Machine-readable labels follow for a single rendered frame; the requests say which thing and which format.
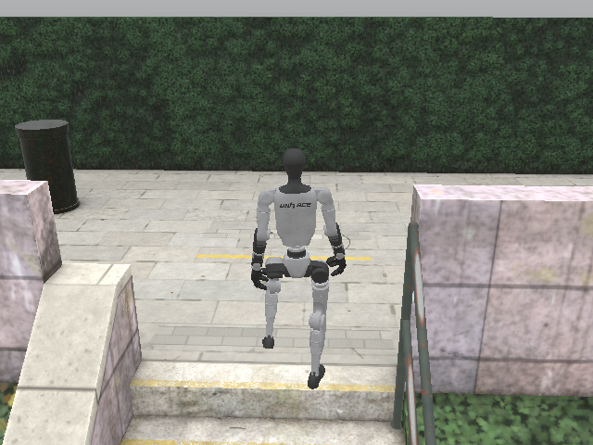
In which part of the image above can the left robot forearm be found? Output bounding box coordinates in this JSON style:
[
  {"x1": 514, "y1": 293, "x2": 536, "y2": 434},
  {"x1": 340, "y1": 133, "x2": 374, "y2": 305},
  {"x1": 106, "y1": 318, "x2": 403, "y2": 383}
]
[{"x1": 251, "y1": 228, "x2": 267, "y2": 271}]

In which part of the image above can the robot left upper arm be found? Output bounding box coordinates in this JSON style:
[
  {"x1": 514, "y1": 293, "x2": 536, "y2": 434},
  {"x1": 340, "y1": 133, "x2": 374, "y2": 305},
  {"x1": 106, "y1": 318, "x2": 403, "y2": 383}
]
[{"x1": 257, "y1": 188, "x2": 275, "y2": 241}]

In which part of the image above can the right robot forearm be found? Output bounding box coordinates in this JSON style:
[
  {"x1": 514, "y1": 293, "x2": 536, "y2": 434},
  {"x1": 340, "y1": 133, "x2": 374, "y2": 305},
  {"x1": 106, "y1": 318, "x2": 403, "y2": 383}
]
[{"x1": 328, "y1": 222, "x2": 346, "y2": 260}]

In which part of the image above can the robot left hand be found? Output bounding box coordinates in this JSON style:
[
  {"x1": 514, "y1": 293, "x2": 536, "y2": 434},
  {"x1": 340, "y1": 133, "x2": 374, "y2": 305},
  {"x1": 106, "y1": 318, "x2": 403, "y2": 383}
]
[{"x1": 251, "y1": 268, "x2": 273, "y2": 290}]

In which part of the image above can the robot right hand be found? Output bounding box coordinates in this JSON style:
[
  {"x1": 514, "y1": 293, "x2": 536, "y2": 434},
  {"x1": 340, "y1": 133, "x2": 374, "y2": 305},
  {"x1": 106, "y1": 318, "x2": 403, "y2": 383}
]
[{"x1": 326, "y1": 256, "x2": 347, "y2": 276}]

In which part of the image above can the right robot shin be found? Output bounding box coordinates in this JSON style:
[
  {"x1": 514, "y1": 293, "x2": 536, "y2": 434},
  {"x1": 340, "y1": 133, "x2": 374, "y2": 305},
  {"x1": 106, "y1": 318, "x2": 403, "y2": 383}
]
[{"x1": 309, "y1": 314, "x2": 326, "y2": 376}]

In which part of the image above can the robot right upper arm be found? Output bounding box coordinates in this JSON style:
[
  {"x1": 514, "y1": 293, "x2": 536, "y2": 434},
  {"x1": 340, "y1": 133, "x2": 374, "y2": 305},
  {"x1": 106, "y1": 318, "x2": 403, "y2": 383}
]
[{"x1": 314, "y1": 187, "x2": 338, "y2": 236}]

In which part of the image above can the right robot foot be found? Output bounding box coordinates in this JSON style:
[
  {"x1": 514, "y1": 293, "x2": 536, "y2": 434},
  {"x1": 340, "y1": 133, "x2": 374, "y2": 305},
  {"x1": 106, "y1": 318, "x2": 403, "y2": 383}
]
[{"x1": 308, "y1": 364, "x2": 325, "y2": 389}]

